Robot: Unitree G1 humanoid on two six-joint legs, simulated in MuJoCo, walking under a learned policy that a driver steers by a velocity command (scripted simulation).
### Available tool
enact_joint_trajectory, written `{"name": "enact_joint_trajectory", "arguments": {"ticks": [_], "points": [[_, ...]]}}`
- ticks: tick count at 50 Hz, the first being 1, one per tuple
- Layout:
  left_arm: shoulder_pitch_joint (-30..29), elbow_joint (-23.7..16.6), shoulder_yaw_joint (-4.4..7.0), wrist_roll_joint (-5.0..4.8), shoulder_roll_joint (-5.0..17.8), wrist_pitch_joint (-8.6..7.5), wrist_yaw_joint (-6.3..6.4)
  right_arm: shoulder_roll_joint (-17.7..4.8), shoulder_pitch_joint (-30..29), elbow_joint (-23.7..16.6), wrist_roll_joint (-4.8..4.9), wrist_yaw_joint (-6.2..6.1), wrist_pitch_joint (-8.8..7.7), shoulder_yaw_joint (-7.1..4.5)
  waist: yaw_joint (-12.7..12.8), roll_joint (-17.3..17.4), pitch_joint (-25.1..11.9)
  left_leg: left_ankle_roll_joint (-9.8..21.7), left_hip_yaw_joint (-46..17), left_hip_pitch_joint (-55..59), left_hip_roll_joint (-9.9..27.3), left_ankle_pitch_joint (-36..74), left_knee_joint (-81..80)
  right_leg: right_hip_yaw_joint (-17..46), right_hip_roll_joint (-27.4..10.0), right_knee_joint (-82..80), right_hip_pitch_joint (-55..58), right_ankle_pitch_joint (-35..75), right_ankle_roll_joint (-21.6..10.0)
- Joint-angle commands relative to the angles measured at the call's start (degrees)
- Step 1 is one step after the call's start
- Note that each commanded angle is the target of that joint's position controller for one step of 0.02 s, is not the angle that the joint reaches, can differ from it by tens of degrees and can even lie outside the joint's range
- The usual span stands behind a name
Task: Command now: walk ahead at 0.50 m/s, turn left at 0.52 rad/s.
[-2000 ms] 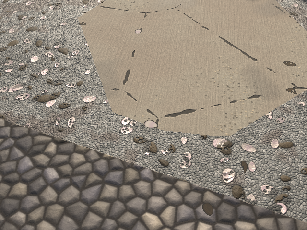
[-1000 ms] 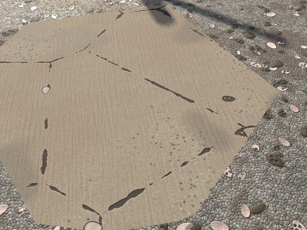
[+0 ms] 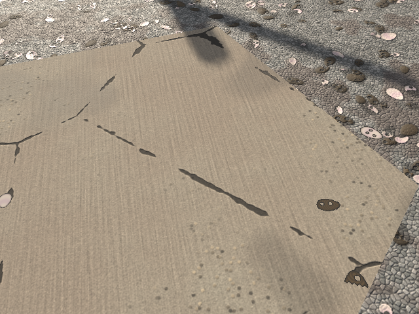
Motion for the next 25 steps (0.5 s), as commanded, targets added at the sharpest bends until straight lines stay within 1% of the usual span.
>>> {"name": "enact_joint_trajectory", "arguments": {"ticks": [1,2,4,5,7,10,11,12,13,14,15,16,17,18,19,20,21,22,23,25], "points": [[-2.23,-2.25,1.84,0.10,6.82,-1.36,0.53,-0.10,0.83,-4.05,-0.65,0.30,0.58,-0.29,-1.76,-6.19,0.63,-0.31,-3.74,-6.37,3.24,6.85,-3.12,10.67,-17.06,-12.50,3.63,10.53,-10.17],[-1.56,-1.58,2.03,0.03,7.37,-1.31,0.81,-0.14,-0.62,-4.61,-0.74,0.55,0.58,-0.27,-1.57,-5.78,0.71,-0.34,-3.88,-6.90,3.10,9.53,-5.89,8.89,-17.07,-12.62,4.54,11.41,-9.95],[-0.97,-0.61,2.23,-0.23,8.22,-1.02,1.38,0.08,-3.94,-5.70,-0.63,1.29,0.44,-0.03,-0.85,-6.05,1.03,-0.18,-2.93,-6.17,2.67,14.83,-12.11,4.88,-16.35,-12.63,5.77,12.07,-8.72],[-0.52,-0.23,2.29,-0.33,8.57,-0.89,1.58,0.03,-6.05,-6.36,-0.46,1.68,0.29,0.07,-0.21,-6.15,1.50,-0.10,-2.00,-5.12,2.37,17.28,-15.25,2.87,-16.00,-12.55,5.89,11.54,-7.99],[0.72,0.43,2.56,-0.72,9.71,-0.58,1.89,0.10,-10.54,-7.95,-0.67,2.48,0.11,0.39,1.20,-5.96,2.76,0.31,0.08,-3.44,1.89,19.22,-20.45,0.24,-16.06,-12.15,6.73,10.34,-7.07],[2.88,1.59,3.25,-1.60,11.87,-0.05,1.85,-0.70,-15.38,-10.56,-0.43,3.54,0.29,0.47,2.64,-6.40,4.34,1.58,2.19,-2.77,1.52,14.27,-25.08,-1.53,-17.54,-10.45,11.02,8.29,-5.87],[3.39,1.94,3.47,-1.86,12.41,0.27,1.82,-1.10,-16.51,-11.29,-0.36,3.83,0.35,0.38,2.93,-6.55,4.99,2.28,3.01,-2.87,1.25,11.37,-26.25,-1.92,-18.22,-9.41,12.72,8.68,-5.46],[3.68,2.23,3.73,-2.04,13.14,0.64,1.80,-1.52,-16.90,-11.87,-0.38,4.11,0.35,0.29,2.81,-6.87,5.13,3.16,4.24,-2.06,0.61,7.89,-27.18,-2.45,-18.75,-7.51,14.17,11.36,-4.97],[3.44,2.25,3.98,-2.16,13.96,1.02,1.83,-2.10,-15.80,-12.14,-0.42,4.30,0.35,-0.05,1.75,-7.39,4.26,4.23,6.29,1.21,-1.02,4.12,-27.93,-3.63,-18.75,-3.97,14.85,19.35,-4.36],[2.77,2.11,4.12,-2.38,14.69,1.40,1.84,-3.10,-12.03,-11.46,-0.46,4.33,0.32,-0.74,-0.71,-7.88,2.03,5.56,8.80,7.81,-3.60,2.76,-29.94,-5.49,-17.94,2.46,14.48,30.40,-3.47],[2.85,2.01,3.82,-2.27,14.15,1.79,1.89,-5.67,-3.43,-8.91,-0.26,4.11,0.24,-2.38,-4.89,-6.38,-2.39,7.37,10.59,20.24,-7.26,5.39,-33.23,-8.09,-15.35,14.24,11.77,37.94,-2.02],[3.60,0.96,3.04,-0.91,12.35,1.66,1.96,-11.31,7.25,-6.45,0.12,3.12,0.41,-4.78,-9.09,0.04,-8.39,11.00,-0.45,39.29,-2.03,7.73,-34.15,-9.10,-12.92,33.16,-2.41,26.45,1.13],[7.17,-3.24,0.18,0.93,4.16,-0.34,0.96,-18.98,6.75,-6.92,0.45,3.05,-0.21,-5.61,-3.18,16.49,-13.90,22.32,-34.79,57.26,12.74,-1.77,-42.44,-3.01,-1.15,53.77,-28.57,-21.79,4.52],[1.25,-3.28,0.97,-1.55,8.89,-2.84,0.16,-14.08,10.69,-8.10,-0.29,3.00,-0.75,-4.09,-7.77,8.82,-19.55,22.62,-43.53,60.11,15.19,-5.51,-49.69,8.84,-0.92,59.23,-34.58,-23.20,2.83],[-2.39,-3.90,1.54,-3.34,10.94,-3.64,-0.19,-10.30,8.77,-7.14,-0.84,3.03,-1.31,-2.93,-7.60,5.84,-12.55,19.45,-34.48,56.24,14.01,1.36,-49.00,8.29,-3.37,58.62,-38.75,-17.70,1.19],[-2.60,-3.31,1.10,-2.45,9.86,-3.86,0.17,-8.13,4.73,-7.97,-0.44,2.79,-1.51,-2.29,-5.42,1.43,-9.48,17.27,-27.22,48.17,11.89,6.41,-48.12,8.23,-6.08,54.18,-35.46,-12.81,0.27],[-2.68,-2.57,1.43,-1.03,10.00,-3.48,0.65,-5.70,-0.27,-8.84,-0.63,2.63,-1.46,-1.50,-3.00,-0.10,-6.24,15.80,-21.14,39.49,10.03,13.38,-48.46,8.03,-8.19,49.29,-30.73,-9.67,0.49],[-1.87,-2.30,1.74,-0.87,10.13,-2.67,0.69,-3.97,-3.00,-9.64,-1.29,2.46,-1.63,-0.80,-0.96,0.68,-5.04,15.22,-17.93,33.53,8.56,18.11,-49.93,8.47,-9.45,46.66,-25.90,-7.85,0.48],[-1.41,-2.37,1.80,-0.94,9.58,-1.86,0.64,-3.72,-3.65,-9.67,-1.44,2.38,-1.82,-0.71,0.00,0.83,-4.59,15.19,-16.50,30.85,7.80,20.42,-51.31,8.17,-9.38,44.82,-23.64,-6.71,0.85],[-2.14,-2.66,1.49,-0.55,7.97,-0.84,0.64,-4.91,-2.67,-8.84,-1.13,2.06,-2.48,-0.96,0.60,-0.29,-2.98,15.32,-12.95,28.19,7.18,24.78,-53.31,7.20,-8.90,40.31,-23.63,-3.43,1.93]]}}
